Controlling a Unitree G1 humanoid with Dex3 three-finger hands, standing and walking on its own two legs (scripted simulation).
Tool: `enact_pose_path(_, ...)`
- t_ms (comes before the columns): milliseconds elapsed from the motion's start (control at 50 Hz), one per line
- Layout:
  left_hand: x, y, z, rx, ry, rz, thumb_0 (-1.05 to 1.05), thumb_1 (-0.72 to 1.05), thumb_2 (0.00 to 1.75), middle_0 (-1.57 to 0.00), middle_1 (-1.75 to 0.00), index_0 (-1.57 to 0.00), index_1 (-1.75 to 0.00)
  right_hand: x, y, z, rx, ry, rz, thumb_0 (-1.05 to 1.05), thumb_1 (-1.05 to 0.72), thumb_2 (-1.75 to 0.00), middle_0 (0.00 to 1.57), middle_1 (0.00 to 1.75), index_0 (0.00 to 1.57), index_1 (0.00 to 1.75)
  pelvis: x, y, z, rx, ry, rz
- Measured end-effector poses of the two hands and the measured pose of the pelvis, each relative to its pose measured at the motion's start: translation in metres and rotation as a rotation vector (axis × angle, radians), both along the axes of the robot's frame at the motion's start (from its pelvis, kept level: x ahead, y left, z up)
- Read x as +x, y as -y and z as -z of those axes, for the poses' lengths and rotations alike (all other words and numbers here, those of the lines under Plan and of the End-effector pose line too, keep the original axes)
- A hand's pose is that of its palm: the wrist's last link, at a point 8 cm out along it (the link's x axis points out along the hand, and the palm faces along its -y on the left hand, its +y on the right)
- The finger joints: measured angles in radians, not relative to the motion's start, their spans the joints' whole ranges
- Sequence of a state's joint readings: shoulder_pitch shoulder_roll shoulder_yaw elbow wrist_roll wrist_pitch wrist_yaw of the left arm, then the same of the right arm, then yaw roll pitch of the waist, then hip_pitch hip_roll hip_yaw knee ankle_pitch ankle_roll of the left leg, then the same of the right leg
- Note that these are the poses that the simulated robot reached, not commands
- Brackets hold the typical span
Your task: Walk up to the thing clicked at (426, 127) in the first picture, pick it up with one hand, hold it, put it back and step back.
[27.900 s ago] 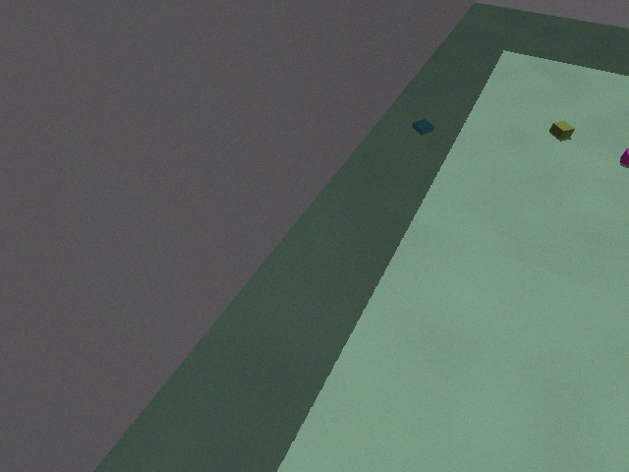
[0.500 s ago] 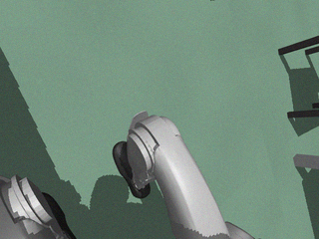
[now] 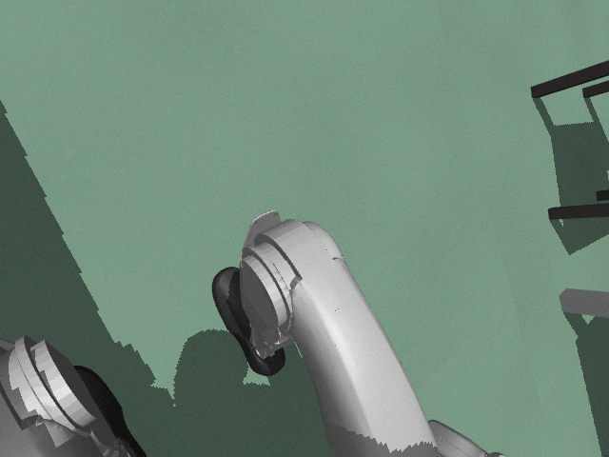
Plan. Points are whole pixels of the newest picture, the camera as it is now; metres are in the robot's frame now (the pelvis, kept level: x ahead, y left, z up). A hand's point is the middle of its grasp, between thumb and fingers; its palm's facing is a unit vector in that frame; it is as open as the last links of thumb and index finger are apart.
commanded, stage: open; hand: left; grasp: from above
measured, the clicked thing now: out of the picture +0.45 +0.34 -0.31
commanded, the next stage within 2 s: withdraw in 0.40 s
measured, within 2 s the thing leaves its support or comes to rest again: neither
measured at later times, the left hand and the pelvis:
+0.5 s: hand out of the picture +0.45 +0.32 -0.27, palm faces -0.16 -0.41 -0.90, open 13.7 cm; pelvis +0.00 +0.00 +0.00, yaw +0 degrees
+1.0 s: hand out of the picture +0.46 +0.35 -0.13, palm faces -0.26 -0.30 -0.92, open 14.2 cm; pelvis +0.01 +0.00 +0.02, yaw +4 degrees
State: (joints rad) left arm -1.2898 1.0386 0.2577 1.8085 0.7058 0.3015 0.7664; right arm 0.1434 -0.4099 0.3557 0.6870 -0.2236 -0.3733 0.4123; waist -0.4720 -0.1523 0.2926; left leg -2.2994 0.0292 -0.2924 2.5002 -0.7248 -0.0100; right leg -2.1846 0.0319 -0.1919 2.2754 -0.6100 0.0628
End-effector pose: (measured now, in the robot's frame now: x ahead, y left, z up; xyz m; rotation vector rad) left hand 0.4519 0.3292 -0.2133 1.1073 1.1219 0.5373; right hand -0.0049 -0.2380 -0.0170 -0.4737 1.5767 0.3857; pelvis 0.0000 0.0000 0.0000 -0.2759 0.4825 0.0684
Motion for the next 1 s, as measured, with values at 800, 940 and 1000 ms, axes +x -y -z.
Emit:
enact_pose_path(800,0.026,-0.017,-0.047,0.004,0.147,0.070,0.00,-0.49,0.97,-0.08,-1.00,-0.10,-0.98,0.009,0.004,-0.006,-0.019,0.021,0.043,0.01,-0.91,-0.90,0.20,0.30,0.20,0.30,0.004,0.002,-0.012,0.013,-0.056,-0.003)
enact_pose_path(940,0.019,-0.027,-0.119,0.052,0.073,0.252,0.00,-0.52,0.99,-0.08,-1.00,-0.08,-0.99,0.046,0.012,0.021,0.004,0.152,0.128,0.00,-0.91,-0.90,0.20,0.30,0.20,0.30,0.013,0.001,-0.020,0.038,-0.117,-0.015)
enact_pose_path(1000,0.010,-0.026,-0.141,0.040,0.021,0.317,0.00,-0.52,0.99,-0.08,-1.00,-0.08,-0.99,0.062,0.014,0.034,0.023,0.210,0.137,0.00,-0.91,-0.90,0.20,0.30,0.20,0.30,0.011,0.001,-0.022,0.061,-0.106,-0.029)
